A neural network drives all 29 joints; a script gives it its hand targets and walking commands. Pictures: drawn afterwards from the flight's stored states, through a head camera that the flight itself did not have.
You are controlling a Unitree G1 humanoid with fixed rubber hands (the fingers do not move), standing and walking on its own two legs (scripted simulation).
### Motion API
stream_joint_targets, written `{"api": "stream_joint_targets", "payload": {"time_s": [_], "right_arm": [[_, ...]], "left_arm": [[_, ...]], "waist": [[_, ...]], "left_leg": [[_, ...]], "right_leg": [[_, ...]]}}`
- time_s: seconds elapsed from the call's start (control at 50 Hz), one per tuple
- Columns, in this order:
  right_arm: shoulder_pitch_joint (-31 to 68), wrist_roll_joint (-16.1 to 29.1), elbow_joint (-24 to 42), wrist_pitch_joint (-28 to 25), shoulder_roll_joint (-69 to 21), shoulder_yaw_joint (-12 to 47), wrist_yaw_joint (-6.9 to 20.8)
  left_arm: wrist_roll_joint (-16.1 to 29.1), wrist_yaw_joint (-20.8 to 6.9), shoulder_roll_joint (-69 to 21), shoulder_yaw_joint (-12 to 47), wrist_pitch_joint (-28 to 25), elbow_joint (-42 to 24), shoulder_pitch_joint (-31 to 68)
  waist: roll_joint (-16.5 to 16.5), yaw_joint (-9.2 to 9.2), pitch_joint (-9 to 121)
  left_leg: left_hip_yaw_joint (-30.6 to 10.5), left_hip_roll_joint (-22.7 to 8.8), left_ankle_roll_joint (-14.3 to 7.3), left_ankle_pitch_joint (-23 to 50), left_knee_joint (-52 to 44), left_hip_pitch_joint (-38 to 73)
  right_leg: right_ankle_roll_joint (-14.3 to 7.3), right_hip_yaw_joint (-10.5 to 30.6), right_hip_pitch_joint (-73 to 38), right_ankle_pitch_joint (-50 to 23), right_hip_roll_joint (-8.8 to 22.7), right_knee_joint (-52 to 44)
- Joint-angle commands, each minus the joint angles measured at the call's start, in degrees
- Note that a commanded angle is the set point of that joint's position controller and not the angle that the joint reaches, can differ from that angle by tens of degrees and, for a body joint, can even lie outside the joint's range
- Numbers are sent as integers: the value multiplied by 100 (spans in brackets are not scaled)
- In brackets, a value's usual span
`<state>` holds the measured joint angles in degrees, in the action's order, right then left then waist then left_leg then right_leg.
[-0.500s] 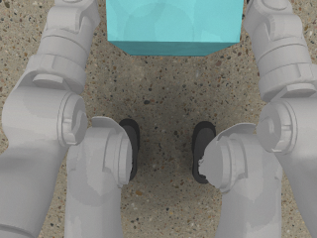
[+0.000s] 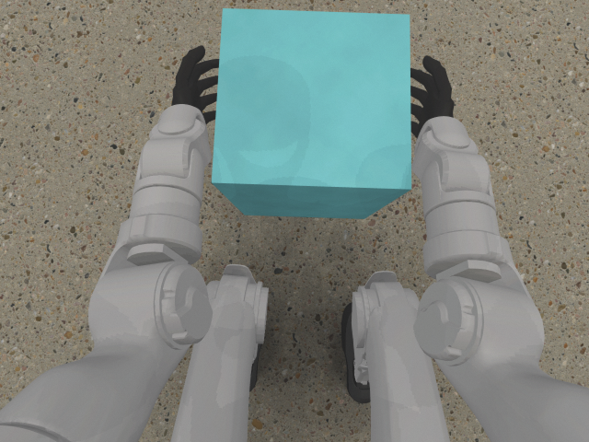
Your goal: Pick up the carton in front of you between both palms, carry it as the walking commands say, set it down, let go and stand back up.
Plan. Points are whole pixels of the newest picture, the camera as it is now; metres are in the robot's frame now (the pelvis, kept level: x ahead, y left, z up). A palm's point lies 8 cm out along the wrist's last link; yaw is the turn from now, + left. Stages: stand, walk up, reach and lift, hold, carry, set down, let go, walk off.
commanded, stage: reach and lift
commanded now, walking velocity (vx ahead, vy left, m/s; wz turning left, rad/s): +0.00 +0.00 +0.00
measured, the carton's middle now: (309, 136) +0.51 +0.01 -0.13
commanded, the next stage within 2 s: none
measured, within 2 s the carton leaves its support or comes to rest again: neither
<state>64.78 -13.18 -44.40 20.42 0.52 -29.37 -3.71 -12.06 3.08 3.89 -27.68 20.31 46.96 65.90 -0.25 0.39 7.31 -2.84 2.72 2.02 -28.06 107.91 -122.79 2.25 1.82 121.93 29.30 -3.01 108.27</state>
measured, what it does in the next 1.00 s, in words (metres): rises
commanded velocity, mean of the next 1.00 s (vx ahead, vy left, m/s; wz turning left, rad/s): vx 0.00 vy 0.00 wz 0.00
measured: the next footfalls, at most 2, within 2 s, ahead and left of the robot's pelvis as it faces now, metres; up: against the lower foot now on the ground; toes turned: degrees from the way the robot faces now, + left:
none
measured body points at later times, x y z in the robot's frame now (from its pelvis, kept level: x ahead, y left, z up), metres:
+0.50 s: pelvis +0.03 +0.00 +0.12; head +0.23 +0.01 +0.52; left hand +0.49 +0.16 +0.07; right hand +0.49 -0.14 +0.08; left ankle +0.12 +0.13 -0.42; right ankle +0.12 -0.12 -0.42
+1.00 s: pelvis +0.08 +0.00 +0.26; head +0.16 +0.00 +0.70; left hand +0.44 +0.16 +0.23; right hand +0.44 -0.14 +0.23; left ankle +0.12 +0.13 -0.42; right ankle +0.11 -0.12 -0.42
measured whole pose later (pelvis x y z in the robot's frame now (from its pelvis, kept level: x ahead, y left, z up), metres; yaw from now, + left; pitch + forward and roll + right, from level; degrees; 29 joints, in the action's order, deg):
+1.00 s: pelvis +0.08 +0.00 +0.26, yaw +1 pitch +19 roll +0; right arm 25.0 -12.3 -30.3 21.7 -8.0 -20.1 -1.4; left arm -12.3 1.9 -7.2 -20.3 21.8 31.0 25.7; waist -0.3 0.1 10.2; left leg -2.9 1.7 0.6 -21.7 54.5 -51.8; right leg 0.7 3.5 51.2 22.7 -1.9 54.9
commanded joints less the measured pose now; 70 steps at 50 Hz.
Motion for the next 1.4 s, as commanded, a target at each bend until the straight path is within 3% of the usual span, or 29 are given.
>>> {"api": "stream_joint_targets", "payload": {"time_s": [0.0, 0.06, 0.26, 0.54, 0.84, 1.14, 1.28, 1.38], "right_arm": [[3972, 697, -56, -47, -5667, 2453, 1421], [3872, 759, 42, 61, -5880, 2621, 1473], [2982, 1133, 764, 234, -6430, 3511, 1571], [1345, 1014, 713, 90, -6609, 3736, 1576], [-290, 907, 1030, -9, -6772, 4125, 1585], [-1815, 959, 1747, 519, -6687, 4622, 1613], [-2223, 1043, 2209, 1045, -6592, 4743, 1676], [-2184, 838, 2055, 1327, -6389, 4282, 1746]], "left_arm": [[628, -1502, -5921, 2251, 2, 95, 3662], [598, -1527, -6044, 2301, 95, -25, 3540], [1050, -1648, -6742, 3343, 287, -811, 2795], [937, -1502, -7048, 3601, 137, -824, 1136], [803, -1519, -7150, 3953, 33, -1176, -480], [886, -1594, -7064, 4473, 544, -1917, -1958], [954, -1622, -6866, 4611, 1063, -2450, -2298], [722, -1692, -6699, 4120, 1344, -2278, -2296]], "waist": [[86, 74, 5359], [-23, 136, 5761], [72, -5, 6499], [102, -10, 5032], [38, -2, 3770], [34, -54, 2157], [9, -61, 1197], [10, -48, 312]], "left_leg": [[740, 651, -163, 236, -1326, 3267], [776, 660, -166, 350, -1545, 3626], [679, 682, -75, 1269, -2180, 4884], [315, 691, -75, 1344, -3628, 6351], [5, 551, -194, 1841, -5372, 8304], [-176, 367, -208, 2894, -7299, 10666], [-160, 273, -181, 2750, -8121, 11424], [-133, 228, -227, 1901, -8504, 11440]], "right_leg": [[-185, -666, -2756, -185, -707, -1360], [-129, -666, -3177, -251, -720, -1628], [-87, -569, -4444, -1184, -705, -2278], [-123, -262, -5588, -1225, -708, -3672], [-217, 124, -7811, -1807, -536, -5438], [-230, 265, -10258, -2911, -312, -7381], [-225, 284, -11117, -2859, -221, -8228], [-259, 272, -11156, -2047, -160, -8603]]}}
